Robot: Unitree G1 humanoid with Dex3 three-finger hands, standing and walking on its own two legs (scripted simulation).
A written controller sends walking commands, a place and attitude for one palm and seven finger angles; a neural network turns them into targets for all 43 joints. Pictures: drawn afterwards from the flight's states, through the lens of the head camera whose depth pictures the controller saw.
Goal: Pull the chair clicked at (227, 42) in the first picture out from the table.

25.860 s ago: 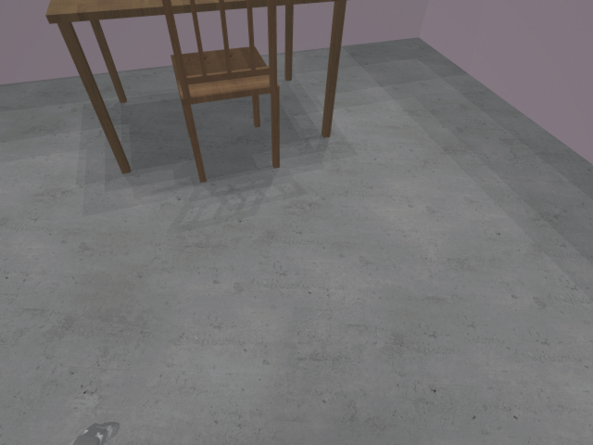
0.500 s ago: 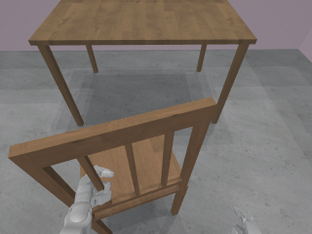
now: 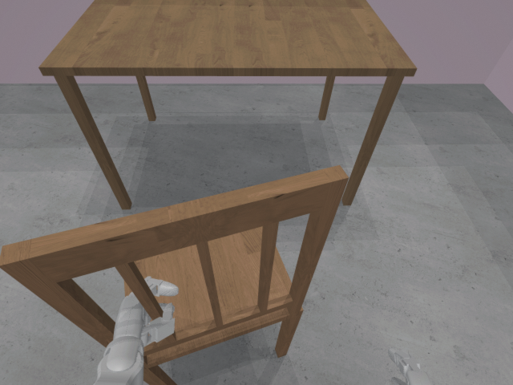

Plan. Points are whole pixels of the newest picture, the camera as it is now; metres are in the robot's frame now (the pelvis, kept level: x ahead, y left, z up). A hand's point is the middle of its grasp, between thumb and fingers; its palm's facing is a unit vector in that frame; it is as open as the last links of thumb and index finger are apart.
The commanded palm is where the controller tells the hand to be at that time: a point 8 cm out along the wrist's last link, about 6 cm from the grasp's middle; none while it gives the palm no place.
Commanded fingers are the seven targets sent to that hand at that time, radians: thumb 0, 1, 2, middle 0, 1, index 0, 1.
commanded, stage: open the thumb and straighten the fingers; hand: left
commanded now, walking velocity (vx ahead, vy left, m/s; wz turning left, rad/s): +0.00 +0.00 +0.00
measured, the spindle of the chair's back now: (211, 289) +0.28 +0.10 -0.05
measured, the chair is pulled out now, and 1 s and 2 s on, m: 0.57 0.57 0.57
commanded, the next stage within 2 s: draw the fingers out of the gap in 0.82 s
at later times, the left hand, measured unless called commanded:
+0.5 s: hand (167, 318) +0.24 +0.17 -0.08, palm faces +0.13 -0.98 -0.18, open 12.7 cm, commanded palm +0.21 +0.22 -0.06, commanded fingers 0.00 -0.55 0.20 -0.20 -0.58 -0.20 -0.58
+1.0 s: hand (166, 322) +0.24 +0.17 -0.09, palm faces +0.13 -0.98 -0.17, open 17.4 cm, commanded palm +0.20 +0.22 -0.06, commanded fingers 0.00 -0.55 0.20 0.00 0.00 0.00 0.00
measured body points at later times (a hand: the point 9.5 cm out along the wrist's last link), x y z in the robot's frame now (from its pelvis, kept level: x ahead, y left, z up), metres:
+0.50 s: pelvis -0.01 +0.00 -0.03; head +0.05 -0.01 +0.41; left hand +0.23 +0.22 -0.07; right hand +0.17 -0.24 -0.13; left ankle -0.03 +0.13 -0.74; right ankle +0.04 -0.14 -0.74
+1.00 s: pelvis +0.01 -0.01 -0.05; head +0.06 -0.02 +0.40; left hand +0.22 +0.22 -0.07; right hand +0.18 -0.25 -0.13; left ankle -0.03 +0.13 -0.74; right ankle +0.04 -0.14 -0.74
